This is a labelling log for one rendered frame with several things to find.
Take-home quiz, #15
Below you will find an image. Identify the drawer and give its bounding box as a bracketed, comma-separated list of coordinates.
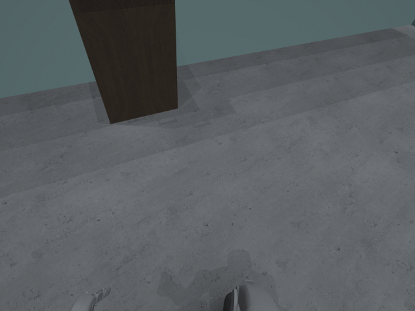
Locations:
[75, 0, 170, 13]

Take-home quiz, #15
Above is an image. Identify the left robot hand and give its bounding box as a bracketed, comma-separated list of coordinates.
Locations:
[70, 286, 111, 311]

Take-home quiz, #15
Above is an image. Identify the right robot thigh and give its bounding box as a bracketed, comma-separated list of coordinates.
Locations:
[231, 284, 281, 311]

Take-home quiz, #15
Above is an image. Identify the cabinet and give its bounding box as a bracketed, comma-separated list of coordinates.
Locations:
[69, 0, 178, 124]

